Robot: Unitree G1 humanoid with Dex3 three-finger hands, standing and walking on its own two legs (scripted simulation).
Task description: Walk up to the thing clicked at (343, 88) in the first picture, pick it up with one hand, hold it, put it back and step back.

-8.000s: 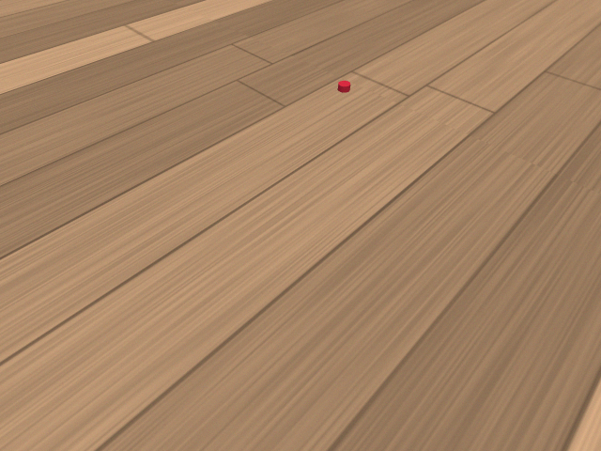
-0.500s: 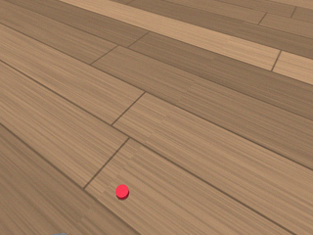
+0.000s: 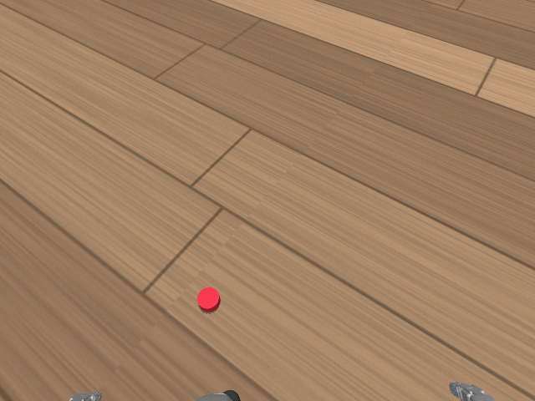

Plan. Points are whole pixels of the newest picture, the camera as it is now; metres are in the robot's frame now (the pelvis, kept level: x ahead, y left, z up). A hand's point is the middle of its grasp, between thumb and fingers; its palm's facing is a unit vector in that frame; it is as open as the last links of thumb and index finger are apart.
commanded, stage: walk up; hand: left
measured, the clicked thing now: (209, 299) +0.50 +0.24 -0.75
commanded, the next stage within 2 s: none
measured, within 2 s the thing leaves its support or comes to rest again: neither
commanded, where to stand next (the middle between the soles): +0.10 +0.00 m, yaw +0 degrees
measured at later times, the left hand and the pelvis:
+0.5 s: hand out of the picture +0.00 +0.27 -0.15, palm faces +0.07 -0.92 -0.38, open 7.4 cm; pelvis +0.01 -0.01 +0.00, yaw +5 degrees
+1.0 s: hand out of the picture +0.12 +0.27 -0.15, palm faces +0.03 -0.89 -0.46, open 7.4 cm; pelvis +0.00 -0.01 -0.03, yaw +5 degrees
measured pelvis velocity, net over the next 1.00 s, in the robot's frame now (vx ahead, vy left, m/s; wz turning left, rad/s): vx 0.00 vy -0.01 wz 0.09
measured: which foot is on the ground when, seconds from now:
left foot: down 0.00-0.10, up 0.12-0.44, down 0.46-0.76, up 0.78-1.00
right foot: down 0.00-0.48, up 0.50-0.72, down 0.74-1.00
